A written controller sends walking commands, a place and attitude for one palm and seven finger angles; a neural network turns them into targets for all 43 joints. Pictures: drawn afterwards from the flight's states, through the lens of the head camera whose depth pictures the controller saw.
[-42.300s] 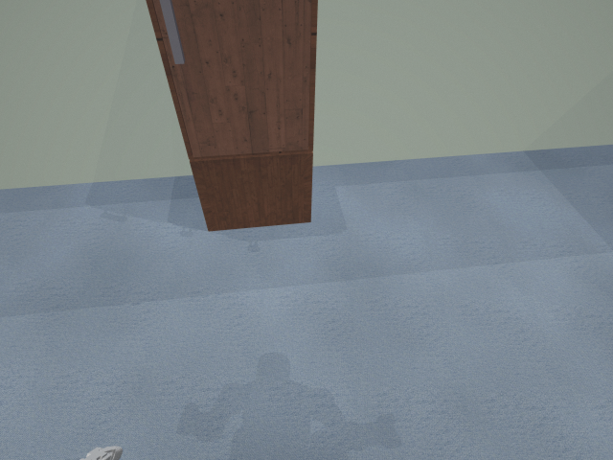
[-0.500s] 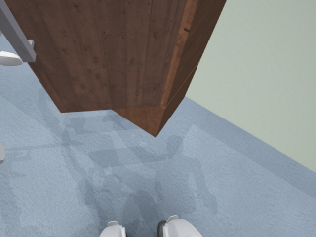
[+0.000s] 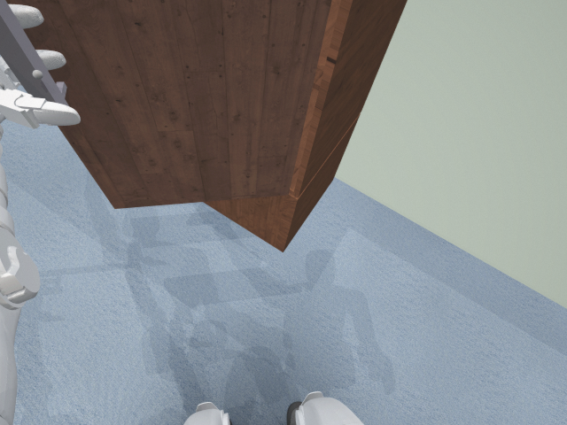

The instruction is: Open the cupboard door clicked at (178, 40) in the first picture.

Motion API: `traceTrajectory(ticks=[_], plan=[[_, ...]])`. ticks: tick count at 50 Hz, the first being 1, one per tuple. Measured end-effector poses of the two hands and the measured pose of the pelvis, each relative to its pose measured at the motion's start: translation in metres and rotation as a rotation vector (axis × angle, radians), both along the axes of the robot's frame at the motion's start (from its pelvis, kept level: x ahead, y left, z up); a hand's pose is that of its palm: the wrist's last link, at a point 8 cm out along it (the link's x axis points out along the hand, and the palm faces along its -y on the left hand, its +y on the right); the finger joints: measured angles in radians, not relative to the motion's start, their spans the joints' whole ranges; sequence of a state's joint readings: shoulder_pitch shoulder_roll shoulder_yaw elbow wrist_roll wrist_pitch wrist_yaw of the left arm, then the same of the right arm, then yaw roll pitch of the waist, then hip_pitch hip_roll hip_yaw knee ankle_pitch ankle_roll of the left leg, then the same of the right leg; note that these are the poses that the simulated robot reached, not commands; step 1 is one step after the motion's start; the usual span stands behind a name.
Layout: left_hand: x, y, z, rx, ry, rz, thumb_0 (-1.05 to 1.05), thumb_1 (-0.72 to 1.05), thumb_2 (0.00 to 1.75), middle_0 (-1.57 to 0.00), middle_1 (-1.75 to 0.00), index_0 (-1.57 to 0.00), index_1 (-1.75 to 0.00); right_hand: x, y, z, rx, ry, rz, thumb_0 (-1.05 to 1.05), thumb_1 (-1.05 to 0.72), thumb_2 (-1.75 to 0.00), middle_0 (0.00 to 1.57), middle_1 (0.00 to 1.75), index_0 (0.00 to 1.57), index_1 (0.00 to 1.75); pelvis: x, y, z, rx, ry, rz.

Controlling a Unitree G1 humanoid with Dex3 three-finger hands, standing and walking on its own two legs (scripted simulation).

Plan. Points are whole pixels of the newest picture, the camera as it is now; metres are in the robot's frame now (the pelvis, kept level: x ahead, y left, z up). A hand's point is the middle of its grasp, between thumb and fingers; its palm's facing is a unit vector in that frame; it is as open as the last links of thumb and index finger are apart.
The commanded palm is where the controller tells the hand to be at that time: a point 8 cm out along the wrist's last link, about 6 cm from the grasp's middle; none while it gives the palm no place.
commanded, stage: slide the fingers in behind the handle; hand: left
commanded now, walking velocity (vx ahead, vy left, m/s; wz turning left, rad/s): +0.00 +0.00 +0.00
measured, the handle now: (28, 49) +0.59 +0.26 +0.14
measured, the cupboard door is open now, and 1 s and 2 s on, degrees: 41 41 57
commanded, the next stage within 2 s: close the thumb around the handle in 0.36 s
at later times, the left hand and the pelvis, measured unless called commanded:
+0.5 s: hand (40, 72) +0.54 +0.23 +0.15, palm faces +0.03 -1.00 +0.00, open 13.9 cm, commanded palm +0.52 +0.27 +0.14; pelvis +0.00 +0.00 +0.00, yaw +0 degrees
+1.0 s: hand (33, 76) +0.53 +0.24 +0.14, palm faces +0.03 -1.00 +0.01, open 6.8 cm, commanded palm +0.52 +0.28 +0.14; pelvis +0.00 +0.00 +0.00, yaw +0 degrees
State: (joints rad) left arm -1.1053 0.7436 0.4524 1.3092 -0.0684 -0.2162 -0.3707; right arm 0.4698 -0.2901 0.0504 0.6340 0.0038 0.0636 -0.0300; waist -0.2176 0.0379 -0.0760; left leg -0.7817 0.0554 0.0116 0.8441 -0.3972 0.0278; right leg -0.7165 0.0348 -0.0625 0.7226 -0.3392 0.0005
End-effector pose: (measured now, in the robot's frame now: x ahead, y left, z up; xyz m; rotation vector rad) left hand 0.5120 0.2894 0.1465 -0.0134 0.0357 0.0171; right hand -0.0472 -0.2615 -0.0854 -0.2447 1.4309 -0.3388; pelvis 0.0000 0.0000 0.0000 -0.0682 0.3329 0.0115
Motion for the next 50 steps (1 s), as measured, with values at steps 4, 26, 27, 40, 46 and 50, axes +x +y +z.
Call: traceTrajectory(ticks=[4, 26, 27, 40, 46, 50], plan=[[0.001, -0.002, -0.001, -0.001, -0.002, 0.013, -0.01, -0.50, 0.30, -0.30, -1.20, -0.30, -1.20, 0.001, 0.000, -0.001, 0.003, -0.002, 0.004, 0.00, -0.90, -0.90, 0.21, 0.30, 0.21, 0.30, 0.000, 0.001, 0.000, 0.001, 0.000, 0.000], [0.002, -0.003, 0.001, 0.016, -0.013, 0.016, -0.01, -0.49, 0.30, -0.30, -1.20, -0.30, -1.20, 0.000, -0.002, 0.000, 0.002, 0.006, 0.002, 0.00, -0.90, -0.90, 0.21, 0.30, 0.21, 0.30, 0.002, -0.001, 0.000, 0.002, 0.001, 0.001], [0.001, -0.004, 0.001, 0.014, -0.014, 0.018, -0.01, -0.48, 0.31, -0.30, -1.20, -0.30, -1.20, 0.000, -0.002, -0.001, 0.004, 0.006, 0.002, 0.00, -0.90, -0.90, 0.21, 0.30, 0.21, 0.30, 0.003, -0.001, 0.001, 0.003, -0.001, 0.000], [-0.002, 0.002, 0.000, -0.002, -0.001, 0.019, -0.01, -0.01, 0.51, -0.33, -1.25, -0.33, -1.25, 0.009, -0.005, -0.001, -0.007, -0.021, 0.009, 0.00, -0.90, -0.90, 0.21, 0.30, 0.21, 0.30, 0.001, -0.002, 0.000, 0.002, -0.006, 0.002], [-0.002, 0.004, 0.001, -0.007, -0.008, 0.013, 0.00, 0.31, 0.65, -0.36, -1.28, -0.35, -1.28, 0.007, -0.005, 0.000, -0.012, -0.017, 0.009, 0.00, -0.90, -0.90, 0.21, 0.30, 0.21, 0.30, 0.001, -0.001, 0.000, 0.001, -0.002, 0.001], [-0.001, 0.006, -0.002, 0.000, 0.007, 0.012, 0.00, 0.53, 0.74, -0.38, -1.31, -0.37, -1.31, 0.004, -0.004, 0.000, -0.015, -0.008, 0.009, 0.00, -0.90, -0.90, 0.21, 0.30, 0.21, 0.30, 0.000, 0.000, -0.001, -0.001, 0.002, 0.003]])
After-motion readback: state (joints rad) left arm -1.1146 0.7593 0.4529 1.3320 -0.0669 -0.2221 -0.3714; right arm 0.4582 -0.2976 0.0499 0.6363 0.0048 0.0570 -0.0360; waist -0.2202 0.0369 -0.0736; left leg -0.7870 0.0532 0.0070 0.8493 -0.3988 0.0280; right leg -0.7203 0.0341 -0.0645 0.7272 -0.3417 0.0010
